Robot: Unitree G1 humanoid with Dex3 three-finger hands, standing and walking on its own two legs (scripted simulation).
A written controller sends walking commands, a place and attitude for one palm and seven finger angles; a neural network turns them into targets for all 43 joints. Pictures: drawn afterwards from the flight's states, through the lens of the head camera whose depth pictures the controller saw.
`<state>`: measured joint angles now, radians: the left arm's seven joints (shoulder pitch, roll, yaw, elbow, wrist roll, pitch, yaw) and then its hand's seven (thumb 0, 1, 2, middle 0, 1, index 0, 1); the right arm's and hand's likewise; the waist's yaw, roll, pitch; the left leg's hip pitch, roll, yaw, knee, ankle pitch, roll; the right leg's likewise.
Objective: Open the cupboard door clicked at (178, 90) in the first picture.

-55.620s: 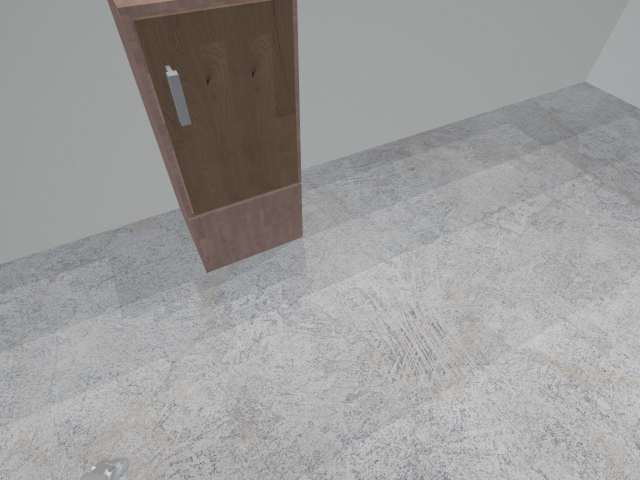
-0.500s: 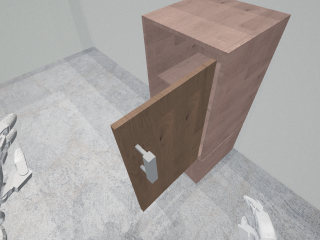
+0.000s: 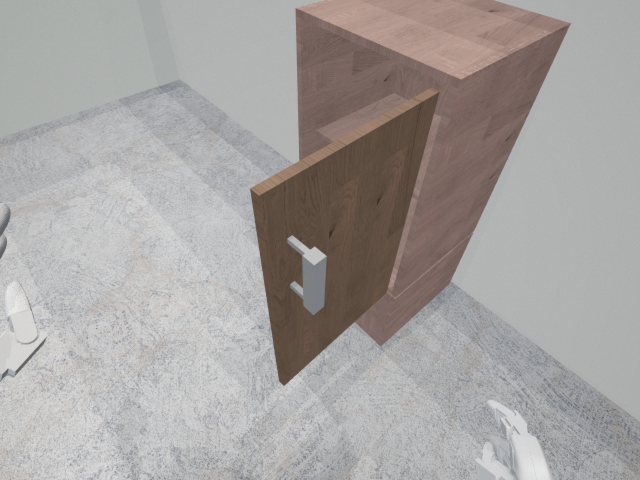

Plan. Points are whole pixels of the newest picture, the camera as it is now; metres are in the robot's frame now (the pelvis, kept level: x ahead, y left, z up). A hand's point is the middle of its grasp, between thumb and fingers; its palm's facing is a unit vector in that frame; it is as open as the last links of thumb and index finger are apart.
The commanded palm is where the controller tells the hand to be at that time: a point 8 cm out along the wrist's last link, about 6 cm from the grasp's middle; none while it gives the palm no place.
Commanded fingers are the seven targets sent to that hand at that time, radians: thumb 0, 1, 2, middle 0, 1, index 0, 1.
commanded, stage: step back with the hand held close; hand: left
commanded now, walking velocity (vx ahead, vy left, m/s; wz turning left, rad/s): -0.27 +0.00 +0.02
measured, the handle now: (304, 274) +0.40 +0.06 +0.00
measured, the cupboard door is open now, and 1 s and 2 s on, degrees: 92 92 92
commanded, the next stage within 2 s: stop stepping back and stand still in 0.74 s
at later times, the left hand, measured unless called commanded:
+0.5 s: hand (55, 415) +0.14 +0.22 +0.16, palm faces +0.37 -0.80 -0.47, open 7.4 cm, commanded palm +0.05 +0.27 +0.19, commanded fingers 0.00 0.90 0.90 -0.20 -0.30 -0.20 -0.30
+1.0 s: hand out of the picture -0.05 +0.18 +0.18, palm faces +0.43 -0.76 -0.49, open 7.4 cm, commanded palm -0.11 +0.22 +0.19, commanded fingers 0.00 0.90 0.90 -0.20 -0.30 -0.20 -0.30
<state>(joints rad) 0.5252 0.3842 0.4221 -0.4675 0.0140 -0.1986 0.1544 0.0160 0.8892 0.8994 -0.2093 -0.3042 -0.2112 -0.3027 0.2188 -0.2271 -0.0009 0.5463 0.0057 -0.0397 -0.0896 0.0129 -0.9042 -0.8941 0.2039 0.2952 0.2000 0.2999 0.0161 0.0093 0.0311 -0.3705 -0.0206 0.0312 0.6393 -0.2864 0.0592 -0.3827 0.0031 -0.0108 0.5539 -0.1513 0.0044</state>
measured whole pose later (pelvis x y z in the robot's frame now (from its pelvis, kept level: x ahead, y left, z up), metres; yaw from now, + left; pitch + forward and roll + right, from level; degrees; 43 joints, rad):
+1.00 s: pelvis -0.24 -0.08 +0.00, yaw +1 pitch +2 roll +1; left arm 0.56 0.44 0.42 -0.58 -0.03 -0.15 0.16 0.02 0.89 0.90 -0.21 -0.30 -0.21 -0.30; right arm 0.19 -0.19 0.00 0.63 -0.02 -0.10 -0.06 0.01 -0.90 -0.89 0.20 0.30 0.20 0.30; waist 0.03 -0.05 0.02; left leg -0.62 0.01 -0.02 0.79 -0.31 -0.03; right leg -0.24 0.03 -0.03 0.57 -0.38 -0.06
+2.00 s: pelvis -0.30 -0.06 +0.00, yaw +3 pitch +0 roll +2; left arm 0.26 0.29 0.12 0.29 0.04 0.02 0.02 0.01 0.90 0.90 -0.19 -0.30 -0.20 -0.30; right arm 0.17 -0.30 -0.02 0.77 -0.03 -0.04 -0.01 0.01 -0.91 -0.89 0.20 0.29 0.20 0.30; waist -0.02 0.05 -0.01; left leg -0.34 -0.05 0.04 0.60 -0.26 0.04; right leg -0.35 -0.03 -0.03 0.66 -0.29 -0.02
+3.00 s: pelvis -0.28 -0.06 +0.02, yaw +2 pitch -1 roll +0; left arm 0.25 0.15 0.01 1.14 0.01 -0.01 0.03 0.01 0.92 0.90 -0.20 -0.30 -0.20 -0.30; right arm 0.27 -0.14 0.00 1.15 -0.02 0.00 -0.03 0.01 -0.91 -0.89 0.20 0.29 0.20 0.30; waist 0.00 0.01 0.04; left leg -0.17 -0.03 0.04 0.38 -0.18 0.03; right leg -0.16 0.00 -0.02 0.40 -0.21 -0.02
